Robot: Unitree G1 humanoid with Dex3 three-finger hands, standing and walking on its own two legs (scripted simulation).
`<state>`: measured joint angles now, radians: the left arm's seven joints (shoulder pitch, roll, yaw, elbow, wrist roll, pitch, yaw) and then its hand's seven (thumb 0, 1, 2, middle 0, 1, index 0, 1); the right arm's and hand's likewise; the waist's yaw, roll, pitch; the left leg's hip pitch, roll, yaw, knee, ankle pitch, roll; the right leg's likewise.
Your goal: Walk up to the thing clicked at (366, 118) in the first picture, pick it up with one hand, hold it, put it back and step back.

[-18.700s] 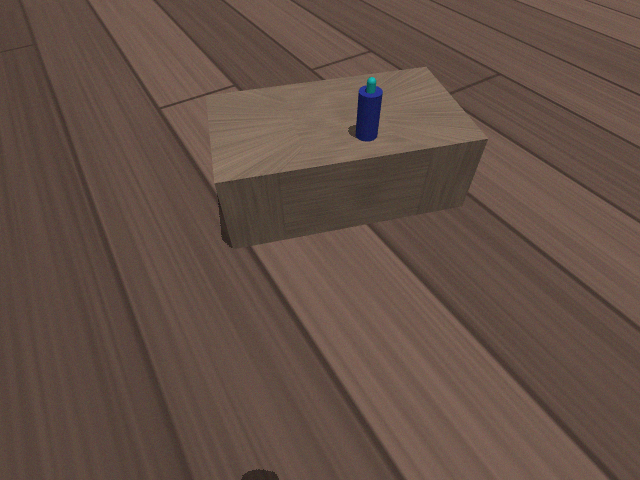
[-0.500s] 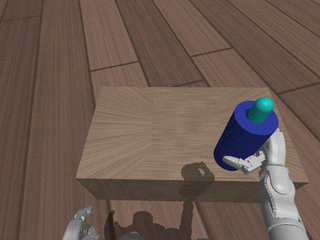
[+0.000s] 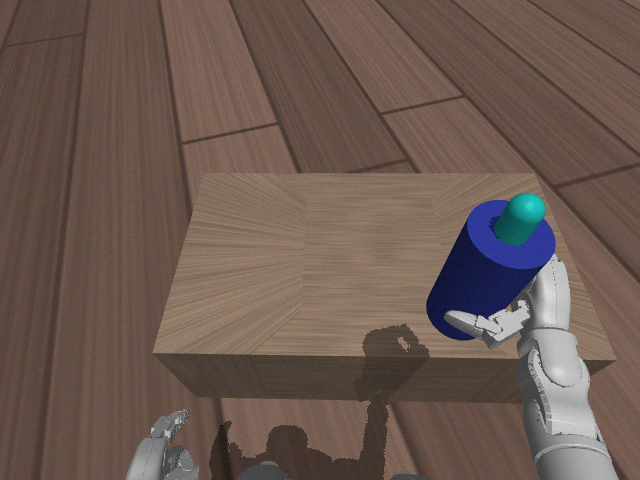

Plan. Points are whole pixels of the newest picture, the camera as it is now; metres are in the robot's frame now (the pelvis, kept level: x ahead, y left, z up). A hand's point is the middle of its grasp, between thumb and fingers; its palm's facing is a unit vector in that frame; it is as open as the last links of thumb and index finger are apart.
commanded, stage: hold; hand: right
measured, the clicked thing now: (487, 267) +0.33 -0.15 +0.10
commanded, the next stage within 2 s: crouch in 0.10 s
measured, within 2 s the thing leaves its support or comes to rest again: neither
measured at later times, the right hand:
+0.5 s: hand (473, 281) +0.36 -0.17 +0.02, palm faces +0.14 +0.99 +0.01, open 11.5 cm
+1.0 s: hand (444, 271) +0.46 -0.18 -0.12, palm faces +0.13 +0.99 -0.01, open 11.5 cm
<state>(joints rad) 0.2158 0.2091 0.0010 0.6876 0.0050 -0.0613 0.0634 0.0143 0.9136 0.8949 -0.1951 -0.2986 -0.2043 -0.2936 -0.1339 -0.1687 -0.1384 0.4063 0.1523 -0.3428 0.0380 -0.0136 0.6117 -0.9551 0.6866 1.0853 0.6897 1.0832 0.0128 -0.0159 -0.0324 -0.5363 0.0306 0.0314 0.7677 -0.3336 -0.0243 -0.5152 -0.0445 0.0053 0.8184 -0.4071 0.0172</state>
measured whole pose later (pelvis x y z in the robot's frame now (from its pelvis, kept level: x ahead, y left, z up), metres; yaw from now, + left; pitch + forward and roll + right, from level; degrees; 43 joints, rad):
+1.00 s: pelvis -0.03 +0.00 -0.13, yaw +1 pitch +29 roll +2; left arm 0.25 0.24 0.00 0.69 0.07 -0.03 -0.02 0.01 0.89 0.91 -0.20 -0.30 -0.20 -0.30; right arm -0.75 -0.33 -0.41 1.04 0.08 -0.57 0.10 -0.01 0.61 -0.96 0.69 1.08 0.69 1.08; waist 0.12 -0.02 -0.14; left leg -1.41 0.04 0.01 1.42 -0.52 -0.03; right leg -1.38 -0.04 0.02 1.48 -0.61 0.01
